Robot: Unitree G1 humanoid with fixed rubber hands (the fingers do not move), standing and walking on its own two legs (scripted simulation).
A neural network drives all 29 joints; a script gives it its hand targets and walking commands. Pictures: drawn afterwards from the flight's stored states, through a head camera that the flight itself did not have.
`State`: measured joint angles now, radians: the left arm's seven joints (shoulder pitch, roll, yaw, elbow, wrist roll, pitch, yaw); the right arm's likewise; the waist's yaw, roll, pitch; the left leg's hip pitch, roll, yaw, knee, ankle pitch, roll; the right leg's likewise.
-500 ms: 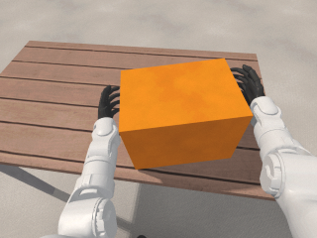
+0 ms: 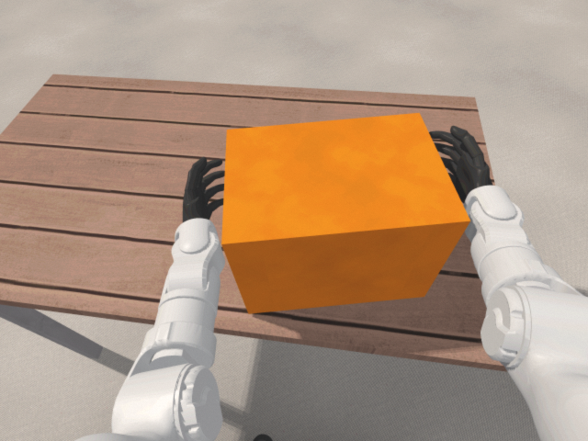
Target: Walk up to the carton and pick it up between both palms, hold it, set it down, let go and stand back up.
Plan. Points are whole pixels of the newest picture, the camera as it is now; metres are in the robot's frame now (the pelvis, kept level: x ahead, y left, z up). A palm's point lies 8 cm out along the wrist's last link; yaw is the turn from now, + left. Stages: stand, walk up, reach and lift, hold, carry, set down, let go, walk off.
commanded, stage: set down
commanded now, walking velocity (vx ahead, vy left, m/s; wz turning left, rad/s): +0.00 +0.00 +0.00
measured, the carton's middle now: (330, 217) +0.42 +0.03 +0.01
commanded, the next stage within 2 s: none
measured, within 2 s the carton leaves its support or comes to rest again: neither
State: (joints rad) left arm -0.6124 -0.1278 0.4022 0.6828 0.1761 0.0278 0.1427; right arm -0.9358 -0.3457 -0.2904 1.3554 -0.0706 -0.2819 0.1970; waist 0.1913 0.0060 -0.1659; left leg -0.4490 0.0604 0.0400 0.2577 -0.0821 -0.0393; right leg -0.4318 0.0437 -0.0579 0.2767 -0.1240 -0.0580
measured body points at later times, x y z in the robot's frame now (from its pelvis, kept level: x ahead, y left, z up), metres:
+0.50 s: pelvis +0.00 +0.00 +0.00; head +0.07 -0.01 +0.44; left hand +0.37 +0.22 +0.05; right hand +0.48 -0.15 +0.07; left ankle +0.00 +0.15 -0.75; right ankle -0.01 -0.08 -0.75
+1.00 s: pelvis +0.00 +0.00 +0.00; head +0.07 +0.00 +0.44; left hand +0.38 +0.22 +0.04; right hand +0.48 -0.15 +0.07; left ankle +0.00 +0.15 -0.75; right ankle -0.01 -0.08 -0.75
